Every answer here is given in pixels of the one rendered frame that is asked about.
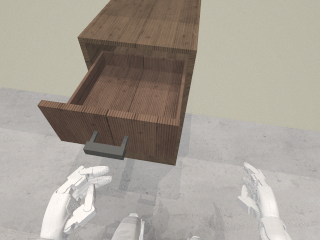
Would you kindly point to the robot right hand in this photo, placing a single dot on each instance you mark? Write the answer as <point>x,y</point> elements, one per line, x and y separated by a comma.
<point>262,202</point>

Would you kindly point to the drawer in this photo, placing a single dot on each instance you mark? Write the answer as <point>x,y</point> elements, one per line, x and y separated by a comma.
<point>124,95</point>

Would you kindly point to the cabinet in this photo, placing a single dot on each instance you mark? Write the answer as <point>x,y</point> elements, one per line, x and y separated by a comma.
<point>156,28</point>

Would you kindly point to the robot left thigh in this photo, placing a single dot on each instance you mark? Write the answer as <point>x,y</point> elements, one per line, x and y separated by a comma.
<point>131,228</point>

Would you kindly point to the handle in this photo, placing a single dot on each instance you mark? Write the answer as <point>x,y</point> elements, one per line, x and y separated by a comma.
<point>105,150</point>

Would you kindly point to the robot left hand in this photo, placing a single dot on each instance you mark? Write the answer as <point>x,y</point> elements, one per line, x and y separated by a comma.
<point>57,224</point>

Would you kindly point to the right robot forearm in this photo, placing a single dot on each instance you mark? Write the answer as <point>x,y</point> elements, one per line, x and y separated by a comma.
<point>272,228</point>

